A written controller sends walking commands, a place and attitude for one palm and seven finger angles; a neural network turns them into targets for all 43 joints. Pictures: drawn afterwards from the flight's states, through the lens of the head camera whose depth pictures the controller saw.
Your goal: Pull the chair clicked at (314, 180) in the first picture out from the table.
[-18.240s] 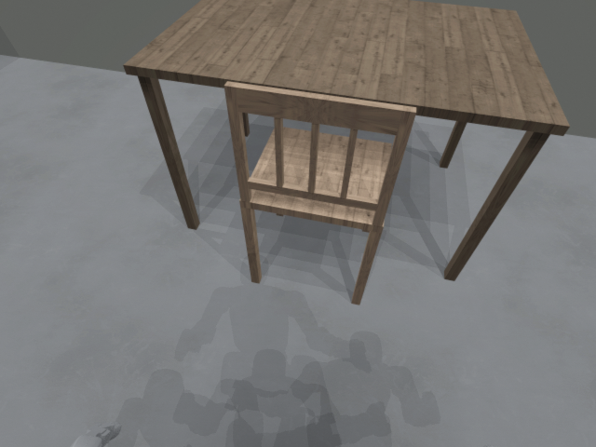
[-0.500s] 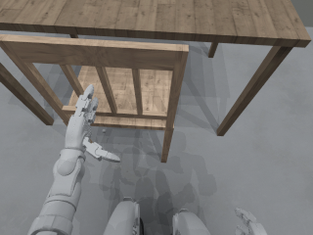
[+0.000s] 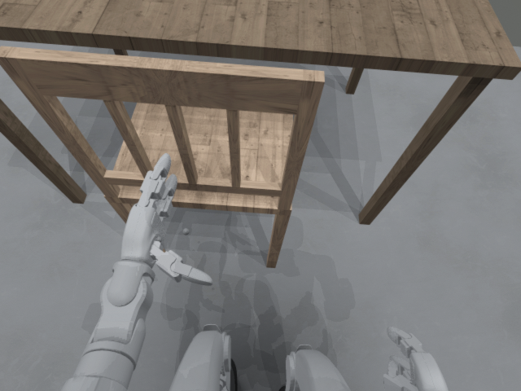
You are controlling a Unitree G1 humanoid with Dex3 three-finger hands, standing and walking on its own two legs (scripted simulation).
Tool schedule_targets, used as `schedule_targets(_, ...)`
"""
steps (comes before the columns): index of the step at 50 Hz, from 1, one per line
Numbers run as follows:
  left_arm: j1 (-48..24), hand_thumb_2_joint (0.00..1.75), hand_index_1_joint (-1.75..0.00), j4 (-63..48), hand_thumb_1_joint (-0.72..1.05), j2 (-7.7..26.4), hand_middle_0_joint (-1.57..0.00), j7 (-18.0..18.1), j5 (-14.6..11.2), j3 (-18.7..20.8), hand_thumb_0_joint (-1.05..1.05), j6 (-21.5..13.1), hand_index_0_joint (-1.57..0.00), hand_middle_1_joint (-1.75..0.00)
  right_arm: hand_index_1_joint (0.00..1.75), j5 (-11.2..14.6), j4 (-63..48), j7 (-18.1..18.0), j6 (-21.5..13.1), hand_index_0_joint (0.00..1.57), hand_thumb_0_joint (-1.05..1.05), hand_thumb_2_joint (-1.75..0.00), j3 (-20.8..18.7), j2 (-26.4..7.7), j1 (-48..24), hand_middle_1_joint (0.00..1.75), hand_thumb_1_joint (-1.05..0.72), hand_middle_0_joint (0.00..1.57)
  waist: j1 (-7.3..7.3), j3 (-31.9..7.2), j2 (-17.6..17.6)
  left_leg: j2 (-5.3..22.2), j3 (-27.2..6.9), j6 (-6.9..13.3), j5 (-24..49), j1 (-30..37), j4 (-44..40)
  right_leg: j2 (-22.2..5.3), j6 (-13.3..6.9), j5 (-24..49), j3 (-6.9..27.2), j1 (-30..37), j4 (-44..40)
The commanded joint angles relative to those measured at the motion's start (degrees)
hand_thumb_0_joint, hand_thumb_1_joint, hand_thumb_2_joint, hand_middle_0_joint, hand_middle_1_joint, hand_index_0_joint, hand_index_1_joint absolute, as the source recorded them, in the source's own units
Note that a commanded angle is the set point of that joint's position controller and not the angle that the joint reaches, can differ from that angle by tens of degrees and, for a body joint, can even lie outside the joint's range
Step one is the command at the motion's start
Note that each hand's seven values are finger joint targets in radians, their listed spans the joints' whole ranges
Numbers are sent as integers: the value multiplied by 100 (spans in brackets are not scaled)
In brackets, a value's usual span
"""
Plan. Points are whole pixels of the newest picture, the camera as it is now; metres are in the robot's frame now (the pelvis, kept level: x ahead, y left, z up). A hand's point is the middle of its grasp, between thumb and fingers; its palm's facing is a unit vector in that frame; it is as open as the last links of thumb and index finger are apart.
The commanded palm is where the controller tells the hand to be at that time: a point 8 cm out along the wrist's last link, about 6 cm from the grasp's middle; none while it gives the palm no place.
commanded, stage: aim the fingers beside a spindle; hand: left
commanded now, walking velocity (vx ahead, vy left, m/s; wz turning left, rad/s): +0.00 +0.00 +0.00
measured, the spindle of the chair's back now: (184, 146) +0.51 +0.15 +0.00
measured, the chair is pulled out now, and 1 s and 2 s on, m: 0.00 0.00 0.00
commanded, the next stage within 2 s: push the fingers through the gap in 1.44 s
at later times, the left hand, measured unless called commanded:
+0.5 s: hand (167, 208) +0.37 +0.15 +0.03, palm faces -0.02 -1.00 -0.07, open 16.9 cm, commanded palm +0.34 +0.19 +0.02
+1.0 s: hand (182, 226) +0.36 +0.13 +0.01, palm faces -0.10 -0.99 +0.00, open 16.9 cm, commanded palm +0.34 +0.19 +0.02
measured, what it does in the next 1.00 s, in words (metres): stands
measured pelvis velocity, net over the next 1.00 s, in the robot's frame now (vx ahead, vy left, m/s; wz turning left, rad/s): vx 0.00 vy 0.00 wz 0.00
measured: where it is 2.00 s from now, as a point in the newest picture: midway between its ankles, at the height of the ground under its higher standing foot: outside the picture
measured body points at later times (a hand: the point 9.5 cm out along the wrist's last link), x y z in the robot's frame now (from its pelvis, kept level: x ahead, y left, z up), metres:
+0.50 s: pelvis +0.00 +0.00 +0.00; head +0.11 +0.01 +0.44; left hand +0.37 +0.20 +0.04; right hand +0.13 -0.25 -0.11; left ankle +0.06 +0.09 -0.62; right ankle -0.02 -0.10 -0.62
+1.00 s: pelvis +0.00 +0.00 +0.00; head +0.12 +0.01 +0.44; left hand +0.35 +0.18 +0.01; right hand +0.14 -0.25 -0.11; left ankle +0.06 +0.09 -0.62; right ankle -0.02 -0.10 -0.62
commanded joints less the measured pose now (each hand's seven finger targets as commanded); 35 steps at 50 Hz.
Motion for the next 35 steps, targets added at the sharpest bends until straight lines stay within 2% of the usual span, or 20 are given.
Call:
schedule_targets(1,-1833,30,-8,-1664,-50,1052,-6,394,50,688,0,-759,-6,-8,30,-82,-474,-39,-201,20,0,-90,-261,-803,224,30,-90,20,-46,-2567,416,40,-730,-191,1821,3065,-739,-31,72,1876,377,18,-962)
schedule_targets(3,-1526,30,-8,-865,-50,1067,-6,382,138,773,0,-577,-6,-8,30,-65,-418,-27,-143,20,0,-90,-259,-834,262,30,-90,20,-85,-2197,96,9,-656,-160,1456,2561,-731,-8,88,1696,385,52,-1008)
schedule_targets(5,-1375,30,-8,-164,-50,681,-6,201,117,453,0,-311,-6,-8,30,-32,-429,-8,-64,20,0,-90,-237,-864,255,30,-90,20,-170,-1804,-201,-21,-585,-141,1030,2149,-760,-17,116,1478,399,21,-1127)
schedule_targets(6,-1290,30,-8,58,-50,593,-6,76,89,363,0,-185,-6,-8,30,-5,-466,-13,-33,20,0,-90,-242,-899,254,30,-90,20,-185,-1729,-318,-31,-567,-135,887,2022,-776,-21,120,1391,414,38,-1177)
schedule_targets(8,-1329,30,-8,101,-50,185,-6,-191,-41,-43,0,-19,-6,-8,30,54,-571,-2,-27,20,0,-90,-250,-896,261,30,-90,20,-219,-1760,-269,-47,-562,-106,897,2067,-790,-43,106,1422,438,86,-1251)
schedule_targets(11,-1623,30,-8,-603,-50,455,-6,-311,-223,107,0,-99,-6,-8,30,74,-644,-38,-39,20,0,-90,-291,-932,247,30,-90,20,-115,-2190,-71,-37,-594,-115,1105,2346,-784,-72,82,1546,458,231,-1245)
schedule_targets(15,-2079,30,-8,-1967,-50,1117,-6,94,-170,638,0,-644,-6,-8,30,-12,-571,-82,-176,20,0,-90,-296,-868,304,30,-90,20,21,-2925,588,16,-700,-173,1936,3235,-786,-44,46,2024,429,244,-1042)
schedule_targets(17,-1828,30,-8,-1938,-50,1243,-6,334,-85,856,0,-774,-6,-8,30,-58,-474,-66,-201,20,0,-90,-281,-825,307,30,-90,20,30,-2844,536,30,-678,-188,2067,3243,-777,-34,62,2115,420,254,-1029)
schedule_targets(18,-1787,30,-8,-1715,-50,1440,-6,423,-10,1043,0,-767,-6,-8,30,-74,-418,-65,-187,20,0,-90,-274,-847,349,30,-90,20,-8,-2706,331,34,-692,-176,1991,3027,-749,-12,75,2090,404,248,-985)
schedule_targets(22,-1280,30,-8,-272,-50,823,-6,232,84,618,0,-412,-6,-8,30,-47,-363,2,-79,20,0,-90,-252,-848,316,30,-90,20,-162,-1841,-194,-30,-512,-130,1257,2089,-716,-20,129,1806,455,228,-1123)
schedule_targets(24,-1014,30,-8,77,-50,615,-6,-60,0,417,0,-183,-6,-8,30,7,-449,19,-42,20,0,-90,-263,-892,321,30,-90,20,-131,-1809,-264,-56,-452,-117,1191,1954,-733,-42,123,1854,498,335,-1189)
schedule_targets(26,-900,30,-8,-187,-50,376,-6,-333,-198,161,0,-54,-6,-8,30,66,-593,21,-22,20,0,-90,-289,-905,279,30,-90,20,-96,-1960,-242,-66,-441,-109,1259,2067,-785,-70,127,1969,530,515,-1275)
schedule_targets(27,-891,30,-8,-383,-50,441,-6,-414,-266,187,0,-53,-6,-8,30,81,-642,10,-28,20,0,-90,-300,-912,272,30,-90,20,-54,-2056,-218,-68,-443,-107,1309,2118,-793,-80,116,2014,545,611,-1292)
schedule_targets(28,-1016,30,-8,-588,-50,377,-6,-457,-332,101,0,-99,-6,-8,30,90,-670,-5,-52,20,0,-90,-294,-900,253,30,-90,20,-106,-2131,-134,-56,-480,-90,1426,2246,-778,-68,107,2090,516,558,-1253)
schedule_targets(29,-1229,30,-8,-1096,-50,667,-6,-415,-358,311,0,-240,-6,-8,30,78,-656,-29,-80,20,0,-90,-320,-917,261,30,-90,20,-45,-2354,27,-26,-527,-111,1584,2477,-782,-72,91,2146,491,547,-1194)
schedule_targets(30,-1288,30,-8,-1484,-50,617,-6,-357,-365,244,0,-354,-6,-8,30,61,-682,-37,-119,20,0,-90,-321,-876,246,30,-90,20,-33,-2548,193,-27,-550,-113,1764,2750,-787,-66,90,2230,484,525,-1171)
schedule_targets(32,-1487,30,-8,-2108,-50,1045,-6,-103,-330,618,0,-630,-6,-8,30,10,-621,-69,-193,20,0,-90,-324,-860,277,30,-90,20,28,-2778,380,6,-604,-146,1973,3074,-799,-47,74,2243,458,510,-1121)
schedule_targets(33,-1635,30,-8,-2161,-50,1272,-6,55,-270,787,0,-723,-6,-8,30,-18,-548,-96,-211,20,0,-90,-306,-879,281,30,-90,20,-38,-2657,340,18,-616,-133,1992,3033,-747,-23,84,2236,456,390,-1086)
schedule_targets(34,-1698,30,-8,-2079,-50,1323,-6,182,-179,881,0,-799,-6,-8,30,-48,-477,-93,-217,20,0,-90,-289,-852,295,30,-90,20,-30,-2631,370,16,-645,-149,1990,3001,-745,-24,80,2179,444,328,-1034)
schedule_targets(35,-1733,30,-8,-1772,-50,1059,-6,248,-70,660,0,-819,-6,-8,30,-55,-412,-78,-228,20,0,-90,-267,-804,270,30,-90,20,-150,-2354,310,31,-666,-152,1836,2909,-719,-18,92,1999,408,78,-1019)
